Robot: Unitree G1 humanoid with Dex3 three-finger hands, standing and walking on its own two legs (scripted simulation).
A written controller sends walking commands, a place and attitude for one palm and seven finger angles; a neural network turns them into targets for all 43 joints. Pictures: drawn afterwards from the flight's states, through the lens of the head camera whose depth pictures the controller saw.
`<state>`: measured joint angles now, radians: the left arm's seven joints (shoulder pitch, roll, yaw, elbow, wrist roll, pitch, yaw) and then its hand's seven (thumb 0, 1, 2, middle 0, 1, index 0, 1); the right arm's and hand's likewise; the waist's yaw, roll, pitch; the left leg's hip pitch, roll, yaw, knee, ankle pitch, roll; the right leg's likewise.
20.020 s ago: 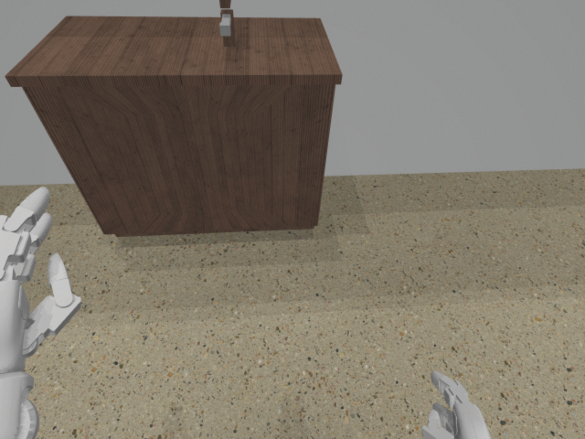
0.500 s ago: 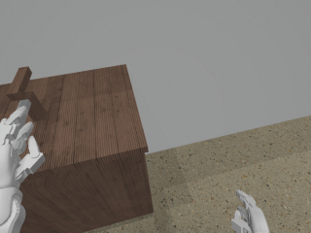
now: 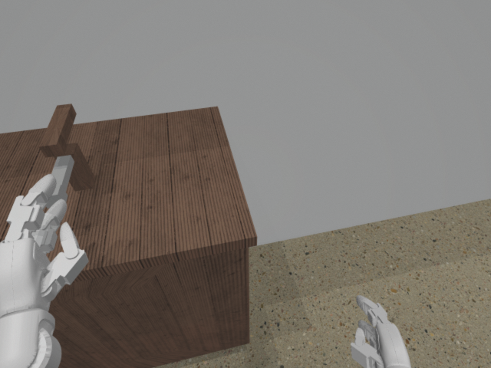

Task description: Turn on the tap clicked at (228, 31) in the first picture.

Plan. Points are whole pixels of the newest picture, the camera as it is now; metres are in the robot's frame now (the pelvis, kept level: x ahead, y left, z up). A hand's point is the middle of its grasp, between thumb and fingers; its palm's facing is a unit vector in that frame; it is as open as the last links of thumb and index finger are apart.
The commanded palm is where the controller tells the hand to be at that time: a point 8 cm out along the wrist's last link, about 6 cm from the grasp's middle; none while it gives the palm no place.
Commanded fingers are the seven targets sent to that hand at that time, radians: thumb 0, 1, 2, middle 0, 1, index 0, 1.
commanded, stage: turn the palm inward beside the body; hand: left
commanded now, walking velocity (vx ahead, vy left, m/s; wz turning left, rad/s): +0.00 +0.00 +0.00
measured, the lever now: (54, 196) +0.32 +0.38 +0.11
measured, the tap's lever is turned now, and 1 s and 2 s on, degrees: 0 0 0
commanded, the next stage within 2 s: reach beside the lever's end, fingers flat in 0.98 s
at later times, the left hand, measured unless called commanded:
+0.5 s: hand (87, 277) +0.17 +0.22 +0.15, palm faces +0.52 -0.84 -0.11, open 7.4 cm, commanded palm +0.11 +0.26 +0.16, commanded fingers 0.00 0.90 0.90 -0.20 -0.30 -0.20 -0.30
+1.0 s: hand (99, 270) +0.18 +0.21 +0.15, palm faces +0.54 -0.84 -0.09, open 7.4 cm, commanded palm +0.12 +0.25 +0.16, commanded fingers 0.00 0.90 0.90 -0.20 -0.30 -0.20 -0.30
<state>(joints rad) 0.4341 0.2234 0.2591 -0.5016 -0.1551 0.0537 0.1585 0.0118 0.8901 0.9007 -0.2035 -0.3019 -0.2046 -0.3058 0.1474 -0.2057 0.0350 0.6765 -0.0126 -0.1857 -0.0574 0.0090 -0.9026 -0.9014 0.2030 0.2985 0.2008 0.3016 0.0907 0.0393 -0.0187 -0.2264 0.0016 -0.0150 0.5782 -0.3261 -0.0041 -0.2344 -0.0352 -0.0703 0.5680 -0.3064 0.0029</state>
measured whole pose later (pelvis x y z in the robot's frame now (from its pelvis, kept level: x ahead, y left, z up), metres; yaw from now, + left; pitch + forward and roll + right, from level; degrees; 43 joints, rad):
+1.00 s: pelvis +0.00 -0.03 +0.00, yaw +1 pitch -3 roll +0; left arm 0.47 0.16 0.23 -0.53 -0.20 0.14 0.21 0.01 0.89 0.90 -0.20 -0.30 -0.20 -0.31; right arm 0.15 -0.23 0.03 0.70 0.00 -0.21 -0.07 0.01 -0.90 -0.90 0.20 0.30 0.20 0.30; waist 0.09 0.07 -0.01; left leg -0.18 0.03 -0.04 0.54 -0.30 -0.04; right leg -0.18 0.00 -0.10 0.54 -0.30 -0.03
